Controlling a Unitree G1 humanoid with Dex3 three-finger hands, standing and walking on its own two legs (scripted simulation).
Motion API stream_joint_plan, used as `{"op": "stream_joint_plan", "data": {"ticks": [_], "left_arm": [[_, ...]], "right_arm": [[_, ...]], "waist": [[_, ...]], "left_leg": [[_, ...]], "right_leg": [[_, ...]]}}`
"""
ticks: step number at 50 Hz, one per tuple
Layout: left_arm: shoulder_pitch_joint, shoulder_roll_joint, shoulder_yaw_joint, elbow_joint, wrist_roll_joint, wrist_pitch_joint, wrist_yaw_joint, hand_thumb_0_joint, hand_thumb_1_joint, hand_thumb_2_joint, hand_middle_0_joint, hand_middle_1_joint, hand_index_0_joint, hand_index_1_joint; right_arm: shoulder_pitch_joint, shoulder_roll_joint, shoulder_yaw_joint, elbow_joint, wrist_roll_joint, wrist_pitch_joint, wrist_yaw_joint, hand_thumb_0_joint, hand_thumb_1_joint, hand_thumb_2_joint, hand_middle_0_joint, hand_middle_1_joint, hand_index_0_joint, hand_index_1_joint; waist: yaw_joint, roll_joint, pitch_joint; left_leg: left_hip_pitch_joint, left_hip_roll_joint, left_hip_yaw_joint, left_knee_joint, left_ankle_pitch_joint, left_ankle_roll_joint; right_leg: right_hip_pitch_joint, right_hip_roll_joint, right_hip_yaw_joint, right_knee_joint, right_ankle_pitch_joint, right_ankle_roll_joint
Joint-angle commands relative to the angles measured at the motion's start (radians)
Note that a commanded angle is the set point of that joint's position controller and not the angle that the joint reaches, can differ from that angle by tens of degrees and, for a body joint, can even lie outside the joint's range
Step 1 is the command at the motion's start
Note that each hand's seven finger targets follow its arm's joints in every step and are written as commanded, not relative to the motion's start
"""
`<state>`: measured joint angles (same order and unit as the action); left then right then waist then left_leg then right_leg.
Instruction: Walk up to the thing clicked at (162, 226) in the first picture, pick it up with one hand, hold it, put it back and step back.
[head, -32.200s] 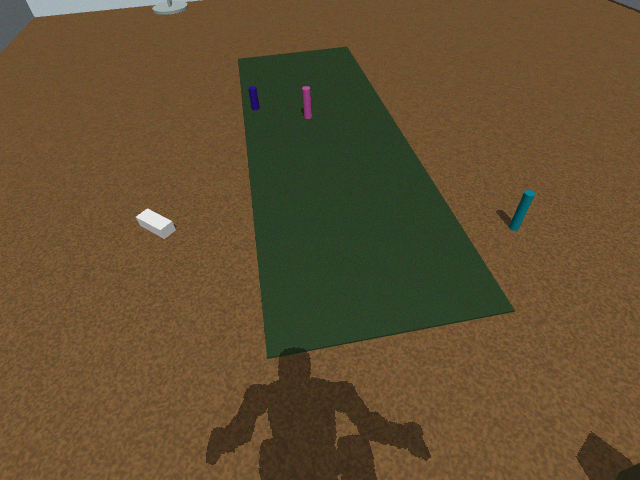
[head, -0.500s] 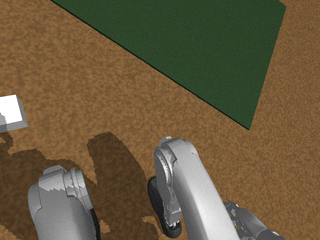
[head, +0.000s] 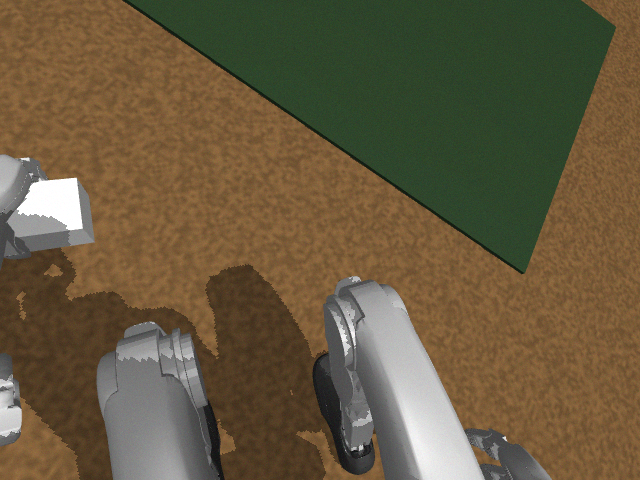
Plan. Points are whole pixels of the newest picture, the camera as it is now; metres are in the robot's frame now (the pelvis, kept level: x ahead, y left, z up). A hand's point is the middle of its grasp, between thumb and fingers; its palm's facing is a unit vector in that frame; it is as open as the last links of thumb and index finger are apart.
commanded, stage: lift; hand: left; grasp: from above
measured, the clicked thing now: (7, 220) +0.48 +0.34 -0.17
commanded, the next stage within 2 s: hold in 1.54 s
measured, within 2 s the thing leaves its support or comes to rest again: neither
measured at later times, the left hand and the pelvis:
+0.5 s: hand out of the picture +0.40 +0.33 +0.01, palm faces -0.44 -0.09 -0.89, open 9.7 cm; pelvis +0.00 +0.00 +0.10, yaw +4 degrees
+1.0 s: hand out of the picture +0.33 +0.30 +0.22, palm faces -0.44 -0.12 -0.89, open 9.7 cm; pelvis +0.02 +0.00 +0.29, yaw +8 degrees
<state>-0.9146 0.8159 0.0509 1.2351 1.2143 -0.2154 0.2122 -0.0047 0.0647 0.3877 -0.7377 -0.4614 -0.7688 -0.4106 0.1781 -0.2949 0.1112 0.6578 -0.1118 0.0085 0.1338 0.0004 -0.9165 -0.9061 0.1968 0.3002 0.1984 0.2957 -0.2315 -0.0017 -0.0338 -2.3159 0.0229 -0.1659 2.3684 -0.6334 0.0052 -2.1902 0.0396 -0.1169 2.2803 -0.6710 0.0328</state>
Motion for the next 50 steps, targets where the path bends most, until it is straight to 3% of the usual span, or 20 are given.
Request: {"op": "stream_joint_plan", "data": {"ticks": [1, 8, 11, 13, 18, 20, 24, 26, 27, 28, 32, 37, 39, 40, 45, 50], "left_arm": [[-0.265, 0.262, 0.051, -0.202, -0.059, 0.029, -0.009, 0.0, 0.639, 0.639, -1.002, -0.587, -1.021, -0.567], [-0.199, 0.235, 0.05, -0.337, -0.107, 0.036, -0.084, 0.0, 0.656, 0.658, -1.024, -0.575, -1.037, -0.561], [-0.194, 0.198, 0.038, -0.428, -0.136, 0.026, -0.107, 0.0, 0.66, 0.654, -1.021, -0.586, -1.038, -0.569], [-0.142, 0.183, 0.041, -0.43, -0.15, 0.025, -0.117, 0.0, 0.664, 0.67, -1.03, -0.579, -1.042, -0.567], [-0.086, 0.174, 0.047, -0.534, -0.171, 0.018, -0.138, 0.0, 0.656, 0.679, -1.014, -0.593, -1.026, -0.579], [-0.074, 0.158, 0.042, -0.575, -0.186, 0.022, -0.141, 0.0, 0.635, 0.692, -0.995, -0.605, -1.006, -0.594], [0.015, 0.14, 0.049, -0.614, -0.2, 0.038, -0.148, 0.0, 0.666, 0.687, -1.009, -0.609, -1.024, -0.594], [0.024, 0.112, 0.025, -0.662, -0.207, 0.049, -0.154, 0.0, 0.666, 0.688, -1.01, -0.604, -1.023, -0.591], [0.052, 0.117, 0.043, -0.668, -0.212, 0.058, -0.153, 0.0, 0.672, 0.697, -1.017, -0.603, -1.028, -0.591], [0.059, 0.098, 0.022, -0.68, -0.213, 0.066, -0.156, 0.0, 0.68, 0.696, -1.018, -0.612, -1.032, -0.597], [0.153, 0.064, 0.011, -0.749, -0.239, 0.09, -0.171, 0.0, 0.675, 0.689, -1.019, -0.591, -1.03, -0.58], [0.214, 0.06, 0.018, -0.792, -0.236, 0.106, -0.169, 0.0, 0.664, 0.7, -1.007, -0.614, -1.019, -0.602], [0.24, 0.009, -0.009, -0.778, -0.24, 0.111, -0.163, 0.0, 0.664, 0.69, -1.007, -0.614, -1.02, -0.6], [0.244, 0.02, 0.004, -0.774, -0.242, 0.112, -0.157, 0.0, 0.659, 0.691, -1.0, -0.615, -1.014, -0.601], [0.304, -0.059, -0.053, -0.685, -0.22, 0.115, -0.143, 0.0, 0.677, 0.658, -1.013, -0.593, -1.027, -0.58], [0.275, -0.106, -0.1, -0.671, -0.224, 0.108, -0.134, 0.0, 0.707, 0.658, -1.016, -0.642, -1.041, -0.616]], "right_arm": [[0.193, -0.252, -0.111, -0.027, 0.017, 0.01, -0.026, 0.0, -0.917, -0.906, 0.199, 0.3, 0.199, 0.3], [0.195, -0.232, -0.147, -0.04, 0.045, 0.03, -0.043, 0.0, -0.916, -0.906, 0.2, 0.3, 0.199, 0.3], [0.195, -0.207, -0.158, -0.048, 0.057, 0.033, -0.049, 0.0, -0.915, -0.906, 0.2, 0.3, 0.199, 0.3], [0.189, -0.215, -0.169, -0.049, 0.063, 0.033, -0.058, 0.0, -0.914, -0.905, 0.2, 0.3, 0.2, 0.3], [0.168, -0.196, -0.176, -0.071, 0.082, 0.037, -0.076, 0.0, -0.91, -0.904, 0.2, 0.3, 0.199, 0.3], [0.162, -0.192, -0.181, -0.074, 0.091, 0.037, -0.086, 0.0, -0.91, -0.905, 0.2, 0.3, 0.2, 0.3], [0.141, -0.183, -0.189, -0.078, 0.103, 0.037, -0.105, 0.0, -0.905, -0.902, 0.2, 0.3, 0.2, 0.3], [0.124, -0.172, -0.188, -0.083, 0.108, 0.037, -0.113, 0.0, -0.904, -0.902, 0.2, 0.3, 0.2, 0.3], [0.12, -0.172, -0.192, -0.086, 0.111, 0.037, -0.118, 0.0, -0.903, -0.902, 0.2, 0.3, 0.2, 0.3], [0.109, -0.162, -0.19, -0.087, 0.113, 0.037, -0.122, 0.0, -0.901, -0.901, 0.2, 0.3, 0.2, 0.3], [0.084, -0.149, -0.188, -0.095, 0.125, 0.031, -0.144, 0.0, -0.899, -0.9, 0.2, 0.3, 0.2, 0.3], [0.06, -0.127, -0.181, -0.087, 0.134, 0.023, -0.171, 0.0, -0.902, -0.901, 0.2, 0.3, 0.2, 0.3], [0.059, -0.115, -0.175, -0.076, 0.137, 0.014, -0.18, 0.0, -0.901, -0.901, 0.2, 0.3, 0.2, 0.3], [0.057, -0.118, -0.175, -0.073, 0.14, 0.007, -0.184, 0.0, -0.902, -0.901, 0.2, 0.3, 0.2, 0.3], [0.055, -0.107, -0.175, -0.052, 0.144, -0.018, -0.199, 0.0, -0.9, -0.901, 0.2, 0.3, 0.2, 0.3], [0.062, -0.101, -0.177, -0.048, 0.147, -0.044, -0.203, 0.0, -0.905, -0.903, 0.2, 0.3, 0.2, 0.3]], "waist": [[0.035, 0.35, -0.725], [0.063, 0.295, -0.746], [0.073, 0.29, -0.801], [0.078, 0.264, -0.742], [0.102, 0.262, -0.769], [0.108, 0.256, -0.807], [0.116, 0.231, -0.763], [0.111, 0.229, -0.742], [0.121, 0.218, -0.746], [0.117, 0.213, -0.734], [0.131, 0.204, -0.694], [0.136, 0.154, -0.655], [0.128, 0.15, -0.602], [0.133, 0.149, -0.598], [0.137, 0.119, -0.458], [0.136, 0.114, -0.418]], "left_leg": [[0.606, -0.013, 0.088, -0.308, 0.109, 0.019], [0.646, -0.018, 0.099, -0.373, 0.106, 0.026], [0.686, -0.015, 0.106, -0.415, 0.105, 0.034], [0.695, -0.016, 0.099, -0.446, 0.082, 0.03], [0.77, -0.007, 0.076, -0.559, 0.036, 0.032], [0.83, -0.006, 0.078, -0.584, 0.063, 0.032], [0.902, -0.004, 0.062, -0.668, 0.062, 0.029], [0.93, -0.001, 0.077, -0.701, 0.059, 0.031], [0.956, -0.003, 0.076, -0.727, 0.06, 0.032], [0.975, -0.001, 0.083, -0.747, 0.059, 0.031], [1.056, 0.0, 0.083, -0.859, 0.042, 0.028], [1.172, -0.008, 0.115, -0.96, 0.083, 0.03], [1.208, -0.006, 0.112, -1.014, 0.084, 0.027], [1.239, -0.005, 0.103, -1.047, 0.073, 0.025], [1.326, -0.002, 0.095, -1.19, 0.053, 0.017], [1.422, -0.005, 0.103, -1.298, 0.066, 0.013]], "right_leg": [[0.314, 0.022, -0.045, -0.273, 0.179, -0.075], [0.361, 0.014, -0.01, -0.344, 0.169, -0.078], [0.42, 0.014, 0.007, -0.378, 0.184, -0.069], [0.402, 0.007, 0.006, -0.408, 0.155, -0.074], [0.482, 0.009, 0.012, -0.458, 0.149, -0.064], [0.523, 0.01, 0.017, -0.49, 0.168, -0.062], [0.577, 0.005, 0.018, -0.552, 0.167, -0.057], [0.625, 0.006, 0.026, -0.602, 0.165, -0.056], [0.653, 0.004, 0.03, -0.626, 0.166, -0.055], [0.681, 0.008, 0.034, -0.656, 0.166, -0.053], [0.795, 0.006, 0.044, -0.755, 0.155, -0.048], [0.951, 0.007, 0.072, -0.908, 0.169, -0.049], [0.991, 0.005, 0.075, -0.951, 0.173, -0.048], [1.014, 0.006, 0.075, -0.97, 0.165, -0.047], [1.102, 0.008, 0.083, -1.099, 0.151, -0.049], [1.207, 0.011, 0.099, -1.219, 0.156, -0.049]]}}
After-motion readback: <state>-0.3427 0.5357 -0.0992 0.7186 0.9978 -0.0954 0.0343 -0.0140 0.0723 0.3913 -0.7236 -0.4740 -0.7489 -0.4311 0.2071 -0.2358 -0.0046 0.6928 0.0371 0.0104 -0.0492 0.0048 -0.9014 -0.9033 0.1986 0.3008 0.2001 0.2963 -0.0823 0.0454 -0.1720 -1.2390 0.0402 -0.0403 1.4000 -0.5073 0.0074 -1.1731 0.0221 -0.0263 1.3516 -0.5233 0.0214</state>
